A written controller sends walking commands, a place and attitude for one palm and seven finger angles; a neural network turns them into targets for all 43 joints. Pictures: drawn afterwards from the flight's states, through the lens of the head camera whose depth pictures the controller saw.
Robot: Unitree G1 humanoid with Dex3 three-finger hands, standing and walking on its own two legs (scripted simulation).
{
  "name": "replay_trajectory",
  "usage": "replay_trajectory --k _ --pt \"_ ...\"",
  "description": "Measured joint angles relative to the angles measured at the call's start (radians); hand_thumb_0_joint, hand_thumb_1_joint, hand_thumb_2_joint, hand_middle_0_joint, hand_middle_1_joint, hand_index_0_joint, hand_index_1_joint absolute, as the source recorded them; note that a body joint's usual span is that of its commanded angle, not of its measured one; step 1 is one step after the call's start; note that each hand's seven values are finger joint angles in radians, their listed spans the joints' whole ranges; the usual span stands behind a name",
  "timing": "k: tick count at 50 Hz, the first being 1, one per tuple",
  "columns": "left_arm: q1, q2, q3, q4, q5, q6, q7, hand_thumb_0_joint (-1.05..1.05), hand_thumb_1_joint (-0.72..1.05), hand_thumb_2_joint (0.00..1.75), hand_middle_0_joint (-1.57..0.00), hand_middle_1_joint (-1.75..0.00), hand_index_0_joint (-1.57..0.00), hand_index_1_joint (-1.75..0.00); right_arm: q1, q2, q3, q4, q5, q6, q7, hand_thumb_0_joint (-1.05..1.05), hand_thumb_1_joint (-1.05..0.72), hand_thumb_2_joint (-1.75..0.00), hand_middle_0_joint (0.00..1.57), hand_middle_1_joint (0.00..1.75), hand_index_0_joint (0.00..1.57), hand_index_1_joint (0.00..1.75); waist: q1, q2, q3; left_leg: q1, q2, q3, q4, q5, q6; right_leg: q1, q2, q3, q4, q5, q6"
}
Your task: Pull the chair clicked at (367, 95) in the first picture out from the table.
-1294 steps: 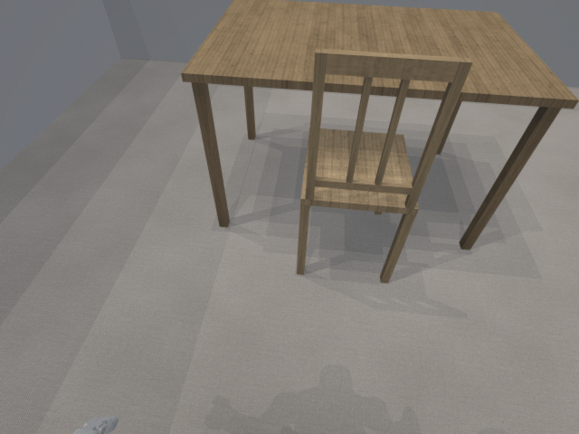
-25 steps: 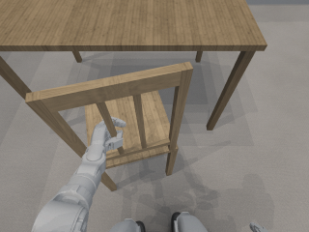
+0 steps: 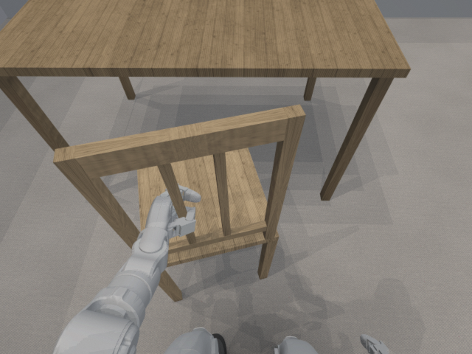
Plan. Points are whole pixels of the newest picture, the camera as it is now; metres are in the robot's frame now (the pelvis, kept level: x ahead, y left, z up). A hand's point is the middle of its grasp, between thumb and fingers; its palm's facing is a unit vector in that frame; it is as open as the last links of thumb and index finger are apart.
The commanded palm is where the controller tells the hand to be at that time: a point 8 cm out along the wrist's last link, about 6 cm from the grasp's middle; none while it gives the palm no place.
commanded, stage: step backward, pulling the chair out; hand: left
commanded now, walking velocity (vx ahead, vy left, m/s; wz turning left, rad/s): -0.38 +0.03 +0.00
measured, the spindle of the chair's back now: (180, 209) +0.38 +0.13 -0.05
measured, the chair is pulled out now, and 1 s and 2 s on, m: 0.20 0.31 0.57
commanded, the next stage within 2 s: stop walking, hand still on the chair in 1.76 s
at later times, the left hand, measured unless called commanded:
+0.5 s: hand (188, 232) +0.33 +0.11 -0.05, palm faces -0.07 -0.98 -0.18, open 5.0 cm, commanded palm +0.32 +0.16 -0.05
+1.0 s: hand (188, 276) +0.25 +0.10 -0.05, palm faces -0.09 -0.98 -0.19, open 5.1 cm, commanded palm +0.25 +0.15 -0.04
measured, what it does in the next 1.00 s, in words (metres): walks backwards: right foot, then left foot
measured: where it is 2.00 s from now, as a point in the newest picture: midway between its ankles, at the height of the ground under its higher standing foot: outside the picture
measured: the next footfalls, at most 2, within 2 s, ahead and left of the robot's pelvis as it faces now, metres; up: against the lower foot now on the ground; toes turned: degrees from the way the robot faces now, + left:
right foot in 0.02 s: +0.06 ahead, -0.14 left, +0.00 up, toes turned -1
left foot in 0.38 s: +0.05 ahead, +0.12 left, +0.00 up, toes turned +1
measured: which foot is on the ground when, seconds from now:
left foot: down 0.00-0.22, up 0.24-0.36, down 0.38-0.74, up 0.76-0.92, down 0.94-1.00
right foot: up 0.00-0.00, down 0.02-0.44, up 0.46-0.62, down 0.64-1.00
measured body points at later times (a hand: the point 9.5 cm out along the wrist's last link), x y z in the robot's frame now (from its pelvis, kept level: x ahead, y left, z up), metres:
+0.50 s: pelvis -0.05 +0.01 +0.01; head +0.04 +0.01 +0.45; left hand +0.33 +0.16 -0.04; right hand +0.02 -0.29 -0.11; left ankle +0.01 +0.12 -0.72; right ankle -0.01 -0.13 -0.71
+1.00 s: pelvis -0.13 +0.01 +0.01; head -0.03 -0.01 +0.45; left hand +0.25 +0.15 -0.03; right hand -0.04 -0.29 -0.11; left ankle -0.12 +0.14 -0.72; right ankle -0.10 -0.14 -0.72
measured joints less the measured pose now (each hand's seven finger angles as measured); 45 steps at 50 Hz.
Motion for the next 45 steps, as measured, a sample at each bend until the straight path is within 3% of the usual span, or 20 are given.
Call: replay_trajectory --k 3,10,16,18,20,23,27,32,36,37,42,45 --pt "-0.022 0.018 0.030 0.019 0.006 -0.011 0.002 0.02 0.71 0.81 -0.28 -1.15 -0.50 -1.45 -0.035 0.018 0.010 0.008 -0.010 -0.008 0.010 0.01 -0.90 -0.90 0.21 0.30 0.20 0.30 0.000 0.017 0.020 -0.016 0.035 -0.005 0.022 -0.001 -0.015 0.027 0.024 -0.010 -0.055 0.035 0.028" --pt "-0.056 0.045 0.086 0.031 -0.002 -0.008 0.006 0.02 0.70 0.82 -0.30 -1.13 -0.50 -1.45 -0.054 0.002 -0.008 0.014 -0.004 -0.017 0.003 0.01 -0.90 -0.90 0.21 0.30 0.20 0.30 -0.031 0.026 0.048 -0.041 0.049 -0.027 -0.015 0.056 -0.042 -0.003 0.041 -0.033 -0.070 0.069 0.006" --pt "-0.029 0.038 0.095 0.019 0.002 -0.007 0.016 0.02 0.71 0.81 -0.29 -1.13 -0.50 -1.45 -0.031 -0.078 -0.039 0.040 0.007 -0.005 -0.004 0.01 -0.90 -0.90 0.21 0.30 0.20 0.30 -0.061 0.003 0.046 -0.028 -0.021 -0.115 0.067 -0.154 -0.101 0.007 0.010 -0.017 -0.098 0.090 0.015" --pt "-0.020 0.034 0.085 0.010 0.009 -0.001 0.015 0.02 0.72 0.79 -0.28 -1.14 -0.50 -1.45 -0.019 -0.101 -0.043 0.050 0.006 -0.005 -0.009 0.01 -0.90 -0.90 0.21 0.30 0.20 0.30 -0.069 -0.008 0.034 0.025 -0.026 -0.142 0.032 -0.133 -0.103 0.008 -0.003 -0.011 -0.115 0.103 0.026" --pt "-0.026 0.032 0.064 0.001 0.018 0.010 0.012 0.02 0.72 0.79 -0.27 -1.15 -0.50 -1.45 -0.008 -0.114 -0.049 0.052 0.004 -0.003 -0.015 0.01 -0.91 -0.90 0.21 0.30 0.20 0.30 -0.080 -0.020 0.026 0.058 -0.026 -0.139 -0.046 0.005 -0.079 0.001 -0.020 -0.014 -0.119 0.108 0.042" --pt "-0.049 0.043 0.037 -0.012 0.023 0.026 0.005 0.02 0.72 0.78 -0.25 -1.16 -0.50 -1.45 -0.002 -0.103 -0.057 0.026 0.002 0.010 -0.009 0.01 -0.91 -0.90 0.20 0.30 0.20 0.30 -0.056 -0.047 0.039 0.051 -0.030 -0.116 -0.051 0.003 -0.051 -0.015 -0.025 0.000 -0.101 0.100 0.033" --pt "-0.059 0.054 0.042 -0.019 0.019 0.034 0.001 0.02 0.73 0.78 -0.24 -1.17 -0.50 -1.45 -0.005 -0.055 -0.048 -0.006 -0.020 0.005 0.014 0.01 -0.91 -0.90 0.20 0.30 0.20 0.30 -0.038 -0.036 0.042 0.029 0.001 -0.107 -0.051 0.004 -0.051 -0.005 0.011 -0.003 0.004 -0.079 0.009" --pt "-0.053 0.081 0.088 -0.022 0.019 0.014 -0.005 0.02 0.71 0.79 -0.27 -1.16 -0.50 -1.45 -0.024 0.019 -0.015 -0.024 -0.032 -0.010 0.051 0.01 -0.90 -0.90 0.20 0.30 0.20 0.30 -0.018 -0.017 0.055 0.003 0.046 -0.091 -0.044 0.022 -0.074 0.114 0.027 -0.007 -0.120 -0.012 0.006" --pt "-0.050 0.083 0.142 -0.031 0.006 0.002 -0.007 0.02 0.70 0.79 -0.29 -1.14 -0.50 -1.45 -0.056 0.034 0.001 -0.024 -0.027 -0.001 0.061 0.01 -0.90 -0.90 0.21 0.30 0.20 0.30 -0.037 0.057 0.109 -0.010 0.101 -0.126 -0.044 0.054 -0.096 0.137 0.085 -0.035 -0.189 0.043 0.006" --pt "-0.042 0.084 0.148 -0.035 0.007 0.000 -0.008 0.02 0.70 0.79 -0.29 -1.13 -0.50 -1.45 -0.056 0.034 0.004 -0.023 -0.022 0.004 0.056 0.01 -0.90 -0.90 0.21 0.30 0.20 0.30 -0.040 0.058 0.113 -0.013 0.101 -0.134 -0.037 0.068 -0.098 0.136 0.087 -0.035 -0.191 0.050 0.000" --pt "0.009 0.058 0.152 -0.054 0.012 0.008 -0.006 0.02 0.71 0.78 -0.27 -1.13 -0.50 -1.45 -0.047 -0.016 -0.005 -0.005 -0.015 0.024 0.026 0.01 -0.90 -0.90 0.21 0.30 0.21 0.30 -0.049 0.020 0.076 -0.004 0.010 -0.192 0.134 -0.170 -0.104 0.099 0.038 -0.012 -0.164 0.052 0.000" --pt "0.015 0.028 0.128 -0.058 0.027 0.018 -0.005 0.02 0.72 0.77 -0.26 -1.13 -0.50 -1.45 -0.044 -0.069 -0.019 0.013 -0.018 0.023 0.004 0.01 -0.90 -0.90 0.21 0.30 0.20 0.30 -0.060 0.018 0.050 0.069 -0.003 -0.194 0.051 -0.141 -0.107 0.082 0.003 -0.023 -0.166 0.062 0.018"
